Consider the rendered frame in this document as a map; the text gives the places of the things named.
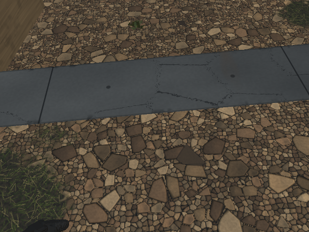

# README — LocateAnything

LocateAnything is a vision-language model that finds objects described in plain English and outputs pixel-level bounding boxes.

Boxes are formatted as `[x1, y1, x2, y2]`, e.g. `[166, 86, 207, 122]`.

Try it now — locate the robot left hand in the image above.
[22, 219, 70, 232]

